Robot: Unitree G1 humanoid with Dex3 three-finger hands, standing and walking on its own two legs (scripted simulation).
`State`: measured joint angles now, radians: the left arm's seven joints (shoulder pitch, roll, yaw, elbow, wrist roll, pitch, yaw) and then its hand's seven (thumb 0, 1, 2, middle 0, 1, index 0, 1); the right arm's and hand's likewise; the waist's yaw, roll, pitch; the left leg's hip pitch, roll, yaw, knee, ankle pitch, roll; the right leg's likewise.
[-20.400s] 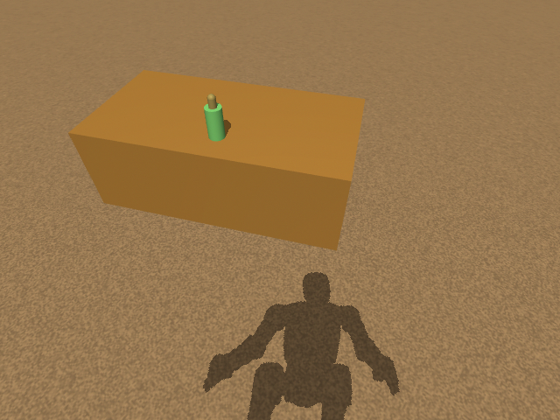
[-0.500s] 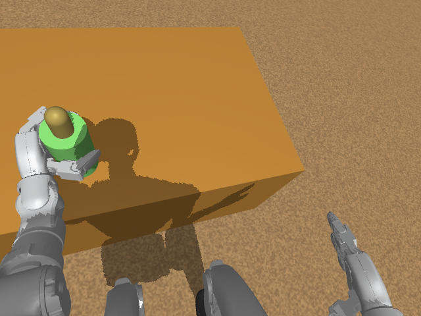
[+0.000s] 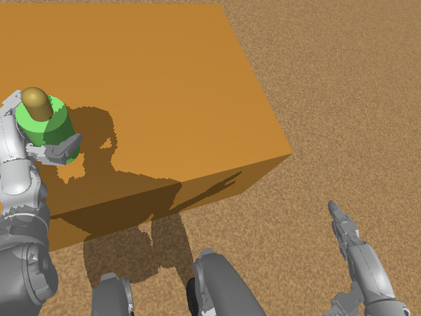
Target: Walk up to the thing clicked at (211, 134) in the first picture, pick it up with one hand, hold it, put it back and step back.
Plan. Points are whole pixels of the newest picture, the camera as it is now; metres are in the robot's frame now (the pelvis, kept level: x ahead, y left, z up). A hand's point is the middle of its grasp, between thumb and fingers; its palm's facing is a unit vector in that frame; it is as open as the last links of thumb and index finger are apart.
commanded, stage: lower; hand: left
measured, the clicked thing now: (48, 126) +0.51 +0.18 -0.03
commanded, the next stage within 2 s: loosen in 0.74 s
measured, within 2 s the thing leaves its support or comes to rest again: rests again in 0.66 s
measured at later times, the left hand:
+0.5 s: hand (58, 135) +0.52 +0.18 -0.09, palm faces +0.16 -0.99 -0.04, open 9.8 cm
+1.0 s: hand (61, 141) +0.52 +0.18 -0.11, palm faces +0.15 -0.99 -0.03, open 9.7 cm
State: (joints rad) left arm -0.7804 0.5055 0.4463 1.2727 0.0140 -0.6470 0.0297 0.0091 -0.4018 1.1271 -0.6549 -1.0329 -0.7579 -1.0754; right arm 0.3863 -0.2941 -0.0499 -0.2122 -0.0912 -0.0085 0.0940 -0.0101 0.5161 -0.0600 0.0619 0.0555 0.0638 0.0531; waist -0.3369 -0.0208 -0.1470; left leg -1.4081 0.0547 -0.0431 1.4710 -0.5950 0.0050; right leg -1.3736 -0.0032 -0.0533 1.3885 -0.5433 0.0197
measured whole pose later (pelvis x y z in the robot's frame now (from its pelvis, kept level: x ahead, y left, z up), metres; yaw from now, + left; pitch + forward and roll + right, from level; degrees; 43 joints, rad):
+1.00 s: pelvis -0.01 +0.00 -0.05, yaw -1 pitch +34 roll -7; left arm -0.82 0.61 0.44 1.28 0.05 -0.63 0.05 0.00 -0.38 1.05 -0.68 -0.98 -0.79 -1.01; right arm 0.38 -0.32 -0.06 -0.33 -0.09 -0.02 0.11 -0.01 0.51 -0.06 0.06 0.06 0.07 0.05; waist -0.42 -0.03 -0.17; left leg -1.62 0.05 -0.07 1.65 -0.63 0.01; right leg -1.57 0.00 -0.07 1.55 -0.57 0.02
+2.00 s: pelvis -0.01 +0.01 +0.00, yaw -1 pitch +29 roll -6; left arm -0.87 0.74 0.53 1.21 0.01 -0.47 -0.10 -0.01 -0.61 0.02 -0.10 -0.06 -0.11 -0.06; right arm 0.43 -0.31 -0.03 -0.31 -0.05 0.04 0.07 -0.01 0.50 -0.06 0.06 0.06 0.07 0.05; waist -0.36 -0.02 -0.16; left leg -1.40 0.06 -0.06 1.48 -0.58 0.01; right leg -1.35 0.01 -0.06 1.36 -0.51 0.03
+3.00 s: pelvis +0.05 +0.00 +0.12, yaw +2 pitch +10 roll -1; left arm 0.29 0.23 0.05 0.22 -0.05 0.04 0.10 -0.01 -0.50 0.08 -0.06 -0.06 -0.07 -0.07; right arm 0.39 -0.21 0.03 0.18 0.05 0.09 -0.08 0.01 -0.87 -0.89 0.20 0.30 0.20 0.30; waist -0.01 0.01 -0.12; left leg -0.61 0.03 0.00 0.89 -0.46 0.00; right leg -0.60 -0.02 -0.02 0.86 -0.43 0.02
